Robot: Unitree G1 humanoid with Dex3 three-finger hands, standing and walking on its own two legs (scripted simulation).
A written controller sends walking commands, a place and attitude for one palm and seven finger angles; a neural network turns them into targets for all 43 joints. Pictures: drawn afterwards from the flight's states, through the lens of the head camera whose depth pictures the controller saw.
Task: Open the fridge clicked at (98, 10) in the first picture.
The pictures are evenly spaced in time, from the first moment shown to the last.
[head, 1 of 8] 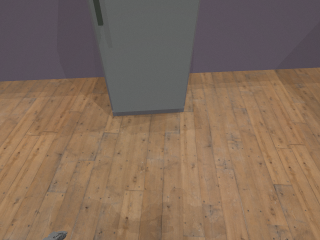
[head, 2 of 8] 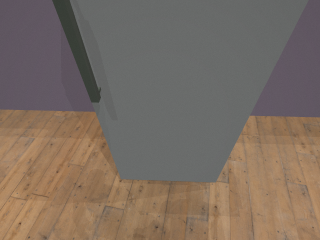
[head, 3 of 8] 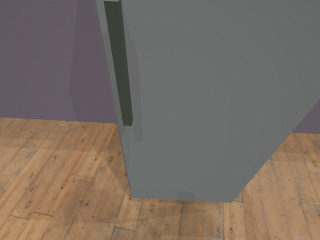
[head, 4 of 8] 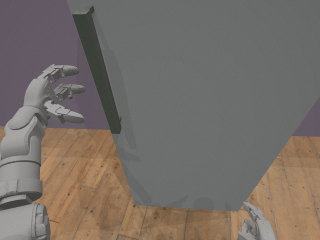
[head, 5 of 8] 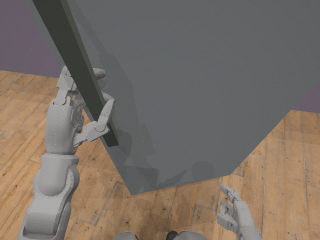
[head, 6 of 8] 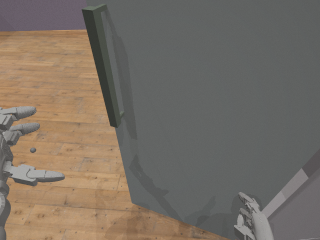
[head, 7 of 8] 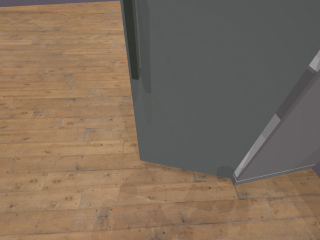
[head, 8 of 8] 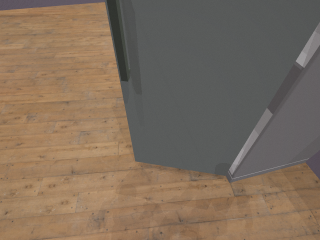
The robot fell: no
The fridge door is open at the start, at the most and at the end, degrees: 0 70 66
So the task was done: yes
